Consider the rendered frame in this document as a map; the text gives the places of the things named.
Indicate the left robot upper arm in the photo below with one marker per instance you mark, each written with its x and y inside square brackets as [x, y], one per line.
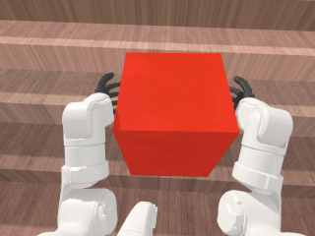
[86, 212]

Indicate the right robot upper arm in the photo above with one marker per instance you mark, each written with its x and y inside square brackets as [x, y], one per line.
[248, 214]

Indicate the robot left forearm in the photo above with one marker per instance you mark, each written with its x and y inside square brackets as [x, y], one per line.
[84, 125]

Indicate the carton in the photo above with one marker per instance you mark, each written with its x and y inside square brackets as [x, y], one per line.
[174, 114]

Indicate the robot right hand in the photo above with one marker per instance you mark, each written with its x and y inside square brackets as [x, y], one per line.
[240, 94]

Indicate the robot left hand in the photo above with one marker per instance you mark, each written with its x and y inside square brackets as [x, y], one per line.
[102, 87]

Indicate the robot right forearm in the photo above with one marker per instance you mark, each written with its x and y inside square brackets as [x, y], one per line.
[264, 143]

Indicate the robot left thigh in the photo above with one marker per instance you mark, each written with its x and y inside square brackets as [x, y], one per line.
[140, 220]

